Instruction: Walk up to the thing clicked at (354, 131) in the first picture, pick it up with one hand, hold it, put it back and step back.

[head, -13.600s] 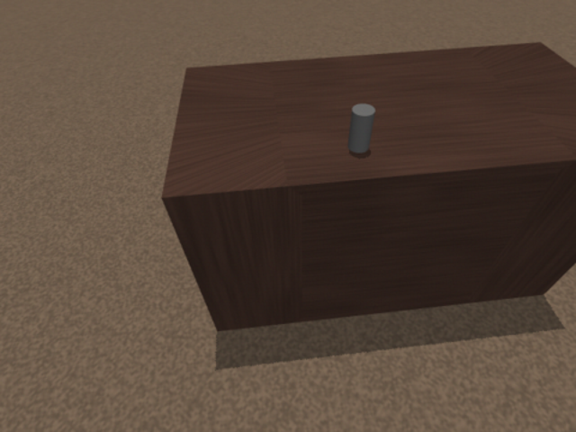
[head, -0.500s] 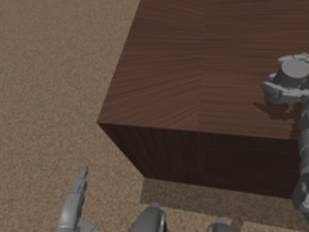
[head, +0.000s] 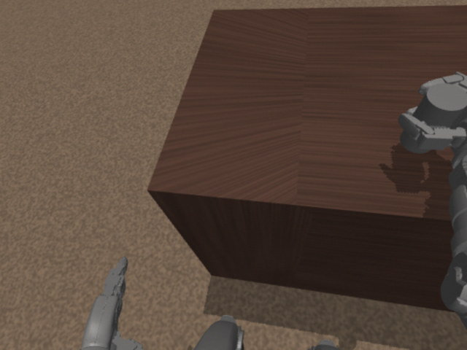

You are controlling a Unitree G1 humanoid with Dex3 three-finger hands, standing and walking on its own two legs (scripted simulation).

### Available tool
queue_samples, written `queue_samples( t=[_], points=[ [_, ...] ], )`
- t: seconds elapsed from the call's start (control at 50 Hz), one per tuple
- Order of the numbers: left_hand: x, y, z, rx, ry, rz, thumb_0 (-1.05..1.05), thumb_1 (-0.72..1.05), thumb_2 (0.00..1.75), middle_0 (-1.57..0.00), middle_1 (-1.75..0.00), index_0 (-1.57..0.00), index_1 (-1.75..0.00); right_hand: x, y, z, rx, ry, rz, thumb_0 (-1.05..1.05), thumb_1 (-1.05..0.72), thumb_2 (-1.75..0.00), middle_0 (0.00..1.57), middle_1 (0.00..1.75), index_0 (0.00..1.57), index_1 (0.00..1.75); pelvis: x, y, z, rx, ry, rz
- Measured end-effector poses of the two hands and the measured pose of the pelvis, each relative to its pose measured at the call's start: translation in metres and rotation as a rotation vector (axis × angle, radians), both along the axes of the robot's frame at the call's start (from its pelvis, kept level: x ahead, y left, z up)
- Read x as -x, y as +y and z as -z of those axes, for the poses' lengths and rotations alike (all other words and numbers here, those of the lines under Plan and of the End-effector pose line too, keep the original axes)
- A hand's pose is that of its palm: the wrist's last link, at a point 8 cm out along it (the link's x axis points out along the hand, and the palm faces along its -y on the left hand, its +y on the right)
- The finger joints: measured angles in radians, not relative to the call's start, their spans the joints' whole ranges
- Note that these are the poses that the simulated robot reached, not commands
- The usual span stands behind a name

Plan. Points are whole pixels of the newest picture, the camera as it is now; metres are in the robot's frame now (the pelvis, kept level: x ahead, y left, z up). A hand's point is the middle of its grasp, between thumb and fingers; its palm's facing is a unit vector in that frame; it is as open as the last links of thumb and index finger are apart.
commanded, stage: settle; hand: right
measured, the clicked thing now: (430, 120) +0.50 -0.21 +0.09
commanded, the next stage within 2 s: lift in 0.58 s
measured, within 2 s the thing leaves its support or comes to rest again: neither
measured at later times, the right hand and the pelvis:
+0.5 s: hand (434, 100) +0.50 -0.20 +0.12, palm faces +0.11 +0.99 +0.02, open 7.8 cm; pelvis +0.01 +0.00 +0.02, yaw +0 degrees
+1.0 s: hand (441, 90) +0.49 -0.19 +0.15, palm faces +0.11 +0.99 +0.02, open 7.8 cm; pelvis +0.02 +0.00 +0.03, yaw +0 degrees
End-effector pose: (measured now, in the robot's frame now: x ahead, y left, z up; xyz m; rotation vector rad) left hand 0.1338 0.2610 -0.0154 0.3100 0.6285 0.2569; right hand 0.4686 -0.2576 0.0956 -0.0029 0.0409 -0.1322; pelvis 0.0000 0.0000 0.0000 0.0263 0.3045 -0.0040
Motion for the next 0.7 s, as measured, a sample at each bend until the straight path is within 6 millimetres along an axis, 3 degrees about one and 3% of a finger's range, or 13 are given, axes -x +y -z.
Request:
queue_samples(
  t=[0.2,0.7],
  points=[
    [-0.006,0.007,-0.004,0.006,-0.009,-0.01,-0.01,-0.53,0.06,-0.07,-0.06,-0.07,-0.06,-0.001,0.007,-0.009,-0.037,0.016,-0.018,-0.02,0.15,-1.01,0.83,1.11,0.89,1.13,-0.005,0.003,-0.007,0.008,-0.02,0.002],
    [-0.014,-0.001,-0.007,0.046,-0.001,-0.007,-0.01,-0.53,0.05,-0.06,-0.06,-0.06,-0.05,-0.006,0.004,-0.037,-0.035,0.011,-0.022,-0.02,0.14,-1.02,0.81,1.14,0.87,1.16,-0.013,0.0,-0.02,0.014,-0.049,-0.001]
  ],
)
